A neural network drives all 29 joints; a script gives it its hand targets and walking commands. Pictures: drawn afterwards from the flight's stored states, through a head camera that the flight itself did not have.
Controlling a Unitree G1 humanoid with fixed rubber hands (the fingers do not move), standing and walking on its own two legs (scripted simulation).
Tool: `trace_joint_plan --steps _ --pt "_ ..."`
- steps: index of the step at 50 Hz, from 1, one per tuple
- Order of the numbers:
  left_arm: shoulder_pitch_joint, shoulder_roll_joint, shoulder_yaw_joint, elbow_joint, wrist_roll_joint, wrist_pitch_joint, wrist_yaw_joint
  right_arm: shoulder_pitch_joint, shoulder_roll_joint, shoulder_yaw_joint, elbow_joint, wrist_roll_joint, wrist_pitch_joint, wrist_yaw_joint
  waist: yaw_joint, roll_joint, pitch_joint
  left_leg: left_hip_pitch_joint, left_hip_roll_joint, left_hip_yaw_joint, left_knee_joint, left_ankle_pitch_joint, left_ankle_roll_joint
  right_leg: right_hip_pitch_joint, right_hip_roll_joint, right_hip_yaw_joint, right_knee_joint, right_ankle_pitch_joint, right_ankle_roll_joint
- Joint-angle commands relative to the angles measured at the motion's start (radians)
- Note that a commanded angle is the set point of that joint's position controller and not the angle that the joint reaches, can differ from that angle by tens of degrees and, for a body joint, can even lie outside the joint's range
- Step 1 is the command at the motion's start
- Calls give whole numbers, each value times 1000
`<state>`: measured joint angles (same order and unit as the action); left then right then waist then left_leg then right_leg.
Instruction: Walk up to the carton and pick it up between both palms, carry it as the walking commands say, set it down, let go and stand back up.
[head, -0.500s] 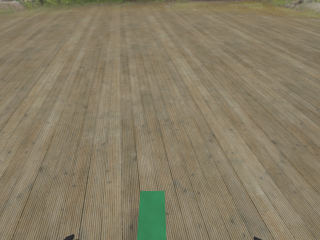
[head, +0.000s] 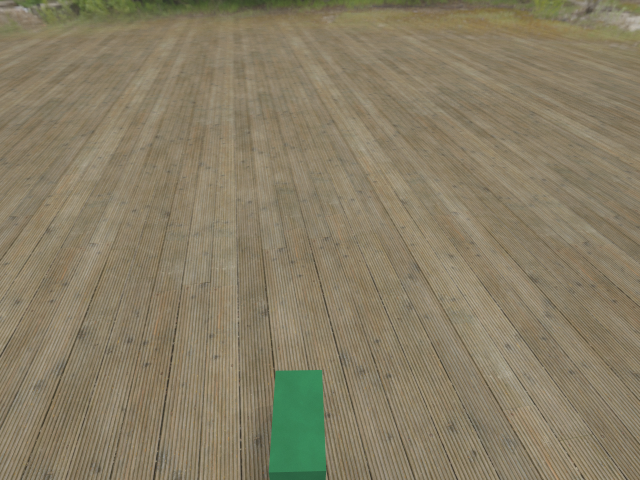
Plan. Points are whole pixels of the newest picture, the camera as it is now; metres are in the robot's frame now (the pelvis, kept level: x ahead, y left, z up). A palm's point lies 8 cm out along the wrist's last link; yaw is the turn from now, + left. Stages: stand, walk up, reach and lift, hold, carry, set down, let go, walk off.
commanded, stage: stand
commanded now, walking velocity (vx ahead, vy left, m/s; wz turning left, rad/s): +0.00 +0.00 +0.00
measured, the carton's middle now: (298, 432) +0.54 +0.06 -0.68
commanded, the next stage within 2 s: none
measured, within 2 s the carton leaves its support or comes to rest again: neither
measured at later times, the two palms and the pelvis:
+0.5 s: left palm out of the picture -0.03 +0.27 -0.13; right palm out of the picture -0.04 -0.25 -0.13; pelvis -0.05 +0.01 +0.00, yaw -1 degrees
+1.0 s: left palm out of the picture -0.06 +0.29 -0.13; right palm out of the picture -0.08 -0.25 -0.13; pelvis -0.09 +0.02 -0.01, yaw -4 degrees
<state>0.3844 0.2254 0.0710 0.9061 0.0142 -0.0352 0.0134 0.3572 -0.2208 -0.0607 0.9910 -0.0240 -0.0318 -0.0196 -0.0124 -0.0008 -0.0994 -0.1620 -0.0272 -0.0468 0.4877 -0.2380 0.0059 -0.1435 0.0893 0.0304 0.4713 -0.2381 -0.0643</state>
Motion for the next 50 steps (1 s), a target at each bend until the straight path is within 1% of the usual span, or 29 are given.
trace_joint_plan --steps 1,3,5,6,9,13,14,15,16,18,20,23,25,29,30,32,33,35,38,40,41,42,43,44,45,46,47,49,50 --pt "-60 230 54 -105 -1 -32 9 -24 -194 -38 -67 2 -32 -10 5 -41 226 -67 84 -106 -106 -67 26 -184 -182 223 -198 -188 38" --pt "-61 228 49 -91 -1 -31 3 -36 -222 -47 -78 4 -33 -7 -14 7 270 -85 85 -109 -104 -92 26 -239 -183 240 -202 -210 41" --pt "-58 166 45 -78 -1 -12 11 -47 -152 -24 -75 0 -21 -5 2 -32 271 -120 81 -115 -115 -193 18 -220 -150 192 -193 -258 40" --pt "-38 192 51 -83 -2 -15 8 -8 -165 -21 -57 -2 -22 -8 -5 21 234 -106 91 -120 -137 -175 21 -209 -161 208 -183 -233 31" --pt "-19 186 41 -85 -16 -11 -2 -76 -199 -28 -71 4 -25 -12 31 49 298 -190 84 -114 -136 -198 33 -212 -177 235 -192 -228 28" --pt "-43 205 50 -82 3 -6 -7 -12 -222 -43 -67 4 -20 -6 -2 -51 262 -135 98 -130 -126 -272 37 -268 -148 204 -200 -326 34" --pt "-70 184 39 -89 2 -7 -1 -42 -201 -29 -80 -3 -16 -10 -1 -51 294 -172 105 -148 -153 -263 31 -273 -146 185 -177 -298 29" --pt "-62 186 50 -80 -7 -7 -1 -61 -200 -29 -84 -9 -21 -3 20 33 278 -194 105 -151 -154 -280 42 -239 -156 191 -165 -258 35" --pt "-59 206 49 -81 4 -8 -3 -55 -207 -34 -73 -5 -24 -5 -7 37 232 -143 87 -127 -139 -262 35 -238 -167 221 -183 -321 35" --pt "-51 179 44 -78 1 -11 0 -76 -189 -30 -91 -2 -20 1 18 42 243 -203 100 -155 -175 -315 33 -212 -131 180 -145 -297 22" --pt "-29 194 55 -74 -3 -11 -2 -15 -185 -20 -56 6 -17 -3 19 -41 218 -162 95 -145 -130 -267 28 -211 -142 192 -184 -298 26" --pt "-4 164 38 -55 4 -12 -4 -5 -215 -35 -66 2 -2 -2 5 -39 263 -121 106 -131 -117 -227 39 -284 -155 211 -185 -323 28" --pt "-4 180 54 -66 -1 1 -1 32 -211 -32 -47 -3 -2 0 -2 55 251 -202 102 -154 -181 -407 40 -247 -134 178 -156 -391 22" --pt "-42 181 46 -80 -4 -4 -7 -38 -215 -30 -80 8 -16 0 19 -39 202 -167 109 -130 -131 -215 37 -204 -135 179 -133 -225 24" --pt "-27 191 43 -64 9 -5 4 -76 -231 -34 -76 5 -7 -4 22 27 181 -143 106 -118 -131 -193 37 -181 -161 192 -154 -222 16" --pt "-65 250 69 -81 10 -5 2 -3 -164 -20 -72 1 4 2 -8 -96 203 -112 71 -85 -98 -308 35 -293 -166 226 -240 -468 22" --pt "-63 196 51 -95 12 1 2 -42 -203 -35 -99 3 1 11 7 -13 222 -123 80 -95 -89 -329 29 -310 -160 228 -250 -485 23" --pt "-42 241 61 -79 13 5 1 -15 -203 -38 -84 8 12 9 -1 -44 287 -164 83 -100 -132 -317 29 -328 -155 208 -212 -453 23" --pt "11 226 49 -58 -4 -4 4 -70 -233 -37 -103 2 -16 2 39 20 216 -198 104 -132 -118 -206 50 -191 -159 199 -158 -201 28" --pt "-24 215 56 -67 9 -8 -6 1 -230 -36 -66 11 -18 4 18 -20 151 -129 95 -100 -103 -185 38 -166 -161 196 -156 -239 26" --pt "-22 245 67 -68 -1 4 -6 27 -215 -39 -73 5 -16 12 -2 -38 178 -146 99 -139 -139 -307 43 -225 -157 184 -172 -371 34" --pt "7 234 62 -69 5 0 -10 47 -202 -37 -71 1 -2 13 7 3 227 -177 111 -154 -173 -403 47 -272 -141 176 -159 -447 24" --pt "-27 203 57 -74 9 11 -14 -9 -207 -37 -85 3 2 6 -3 121 243 -207 119 -148 -189 -479 51 -250 -116 159 -115 -371 42" --pt "-1 237 71 -80 -5 17 -13 -39 -223 -43 -101 -2 7 13 18 140 252 -295 129 -185 -253 -626 50 -236 -104 135 -67 -415 41" --pt "0 244 72 -73 14 16 -12 -99 -251 -60 -127 -2 9 8 39 130 289 -368 146 -180 -276 -567 45 -182 -96 112 -9 -333 32" --pt "50 203 69 -61 4 25 -20 -81 -236 -54 -113 -8 12 4 57 208 199 -377 180 -223 -320 -577 77 -105 -65 60 154 -267 43" --pt "55 183 63 -64 7 22 -18 -123 -274 -52 -122 -10 7 -3 74 154 198 -442 198 -219 -351 -504 89 -24 -52 18 257 -139 31" --pt "240 150 51 -13 6 32 -25 -178 -265 -61 -151 -23 7 -9 123 92 65 -477 261 -240 -303 -545 129 93 -72 25 392 -162 15" --pt "272 159 53 -16 7 27 -15 -239 -264 -60 -196 -5 11 -9 144 75 100 -518 221 -196 -278 -541 77 109 -106 51 287 -138 7"
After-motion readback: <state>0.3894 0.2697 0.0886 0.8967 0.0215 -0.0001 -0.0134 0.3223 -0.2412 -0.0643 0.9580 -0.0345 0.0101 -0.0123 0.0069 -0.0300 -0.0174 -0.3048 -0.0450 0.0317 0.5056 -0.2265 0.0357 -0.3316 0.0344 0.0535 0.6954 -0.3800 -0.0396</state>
